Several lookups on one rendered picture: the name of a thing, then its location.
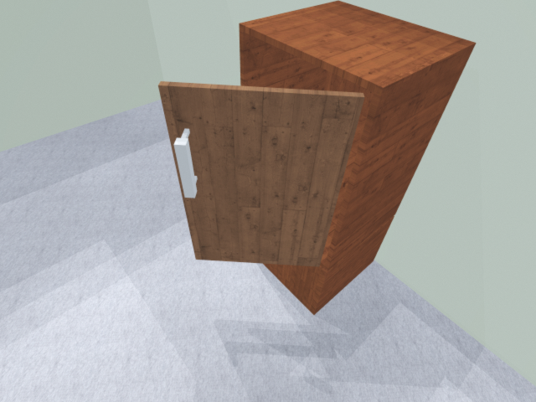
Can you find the handle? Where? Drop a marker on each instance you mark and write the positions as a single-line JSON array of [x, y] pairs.
[[185, 165]]

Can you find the cupboard door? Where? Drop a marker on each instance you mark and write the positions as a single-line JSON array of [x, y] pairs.
[[269, 164]]

